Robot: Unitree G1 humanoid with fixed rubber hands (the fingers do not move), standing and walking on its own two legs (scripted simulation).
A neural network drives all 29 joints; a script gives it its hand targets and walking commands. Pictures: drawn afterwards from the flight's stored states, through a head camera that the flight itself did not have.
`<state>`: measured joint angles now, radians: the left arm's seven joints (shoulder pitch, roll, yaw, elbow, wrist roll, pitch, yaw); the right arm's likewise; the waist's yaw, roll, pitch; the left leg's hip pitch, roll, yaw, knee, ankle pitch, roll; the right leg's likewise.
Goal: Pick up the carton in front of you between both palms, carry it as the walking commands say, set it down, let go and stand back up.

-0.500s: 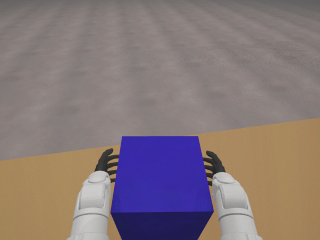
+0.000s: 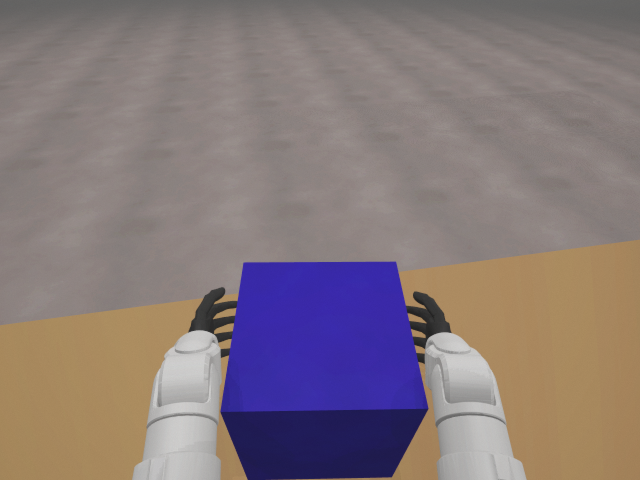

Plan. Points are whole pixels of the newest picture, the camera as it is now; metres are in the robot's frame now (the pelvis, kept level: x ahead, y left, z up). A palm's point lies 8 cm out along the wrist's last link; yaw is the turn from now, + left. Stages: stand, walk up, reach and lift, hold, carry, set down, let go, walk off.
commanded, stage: hold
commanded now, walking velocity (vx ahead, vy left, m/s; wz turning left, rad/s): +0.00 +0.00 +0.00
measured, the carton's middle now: (320, 373) +0.30 +0.00 -0.02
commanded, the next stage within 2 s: carry in 0.28 s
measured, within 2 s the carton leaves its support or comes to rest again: neither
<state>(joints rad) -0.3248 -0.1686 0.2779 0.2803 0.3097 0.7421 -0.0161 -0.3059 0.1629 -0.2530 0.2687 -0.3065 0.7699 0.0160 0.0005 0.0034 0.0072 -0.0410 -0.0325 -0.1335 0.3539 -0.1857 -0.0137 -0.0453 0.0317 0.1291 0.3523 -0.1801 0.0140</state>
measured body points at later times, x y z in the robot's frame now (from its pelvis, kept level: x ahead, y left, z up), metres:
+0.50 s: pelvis +0.04 +0.01 -0.01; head +0.00 +0.02 +0.43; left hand +0.34 +0.17 +0.06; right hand +0.34 -0.13 +0.06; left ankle +0.02 +0.14 -0.75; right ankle +0.02 -0.13 -0.74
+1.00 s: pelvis +0.28 +0.05 -0.02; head +0.27 +0.06 +0.43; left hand +0.56 +0.21 +0.07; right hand +0.56 -0.09 +0.07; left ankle +0.30 +0.13 -0.75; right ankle +0.12 -0.07 -0.69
